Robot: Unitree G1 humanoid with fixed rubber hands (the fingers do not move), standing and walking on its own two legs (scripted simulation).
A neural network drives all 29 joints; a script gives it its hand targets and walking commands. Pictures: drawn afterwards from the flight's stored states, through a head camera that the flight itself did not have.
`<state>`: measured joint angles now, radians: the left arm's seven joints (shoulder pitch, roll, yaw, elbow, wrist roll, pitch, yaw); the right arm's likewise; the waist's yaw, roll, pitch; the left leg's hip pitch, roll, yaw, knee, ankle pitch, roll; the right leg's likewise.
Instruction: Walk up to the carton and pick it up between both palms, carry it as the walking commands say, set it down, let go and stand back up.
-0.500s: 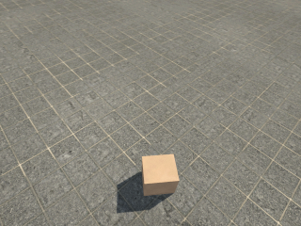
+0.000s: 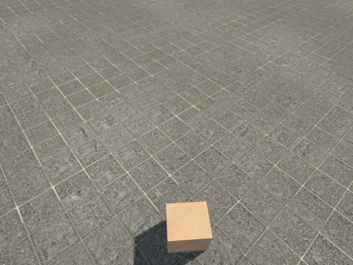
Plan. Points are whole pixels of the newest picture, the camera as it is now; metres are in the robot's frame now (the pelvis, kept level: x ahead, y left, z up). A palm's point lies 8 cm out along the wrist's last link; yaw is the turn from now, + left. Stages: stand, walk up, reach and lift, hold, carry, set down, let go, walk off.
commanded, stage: walk up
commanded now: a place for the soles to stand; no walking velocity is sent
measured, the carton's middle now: (186, 227) +0.43 -0.05 -0.64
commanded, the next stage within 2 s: none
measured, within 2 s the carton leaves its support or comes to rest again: neither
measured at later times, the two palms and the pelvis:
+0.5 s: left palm out of the picture +0.11 +0.30 -0.08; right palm out of the picture +0.11 -0.30 -0.08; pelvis +0.02 +0.00 +0.04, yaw -1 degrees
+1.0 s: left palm out of the picture +0.12 +0.25 -0.09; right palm out of the picture +0.05 -0.41 -0.08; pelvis +0.02 -0.07 +0.01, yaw +1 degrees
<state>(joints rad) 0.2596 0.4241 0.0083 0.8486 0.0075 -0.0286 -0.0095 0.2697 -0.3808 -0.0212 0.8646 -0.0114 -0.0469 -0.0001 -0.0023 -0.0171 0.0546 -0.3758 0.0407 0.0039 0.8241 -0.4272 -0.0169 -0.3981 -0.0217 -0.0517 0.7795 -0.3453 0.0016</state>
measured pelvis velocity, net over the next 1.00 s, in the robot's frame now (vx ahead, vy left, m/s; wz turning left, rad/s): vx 0.02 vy -0.07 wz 0.02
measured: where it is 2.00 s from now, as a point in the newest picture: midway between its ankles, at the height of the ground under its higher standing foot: outside the picture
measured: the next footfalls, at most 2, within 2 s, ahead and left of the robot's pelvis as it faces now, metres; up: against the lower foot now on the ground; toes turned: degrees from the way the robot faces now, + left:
left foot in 1.02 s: +0.07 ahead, +0.05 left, +0.00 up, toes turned +3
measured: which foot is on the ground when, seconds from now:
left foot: down 0.00-0.86, up 0.88-1.00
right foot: down 0.00-1.00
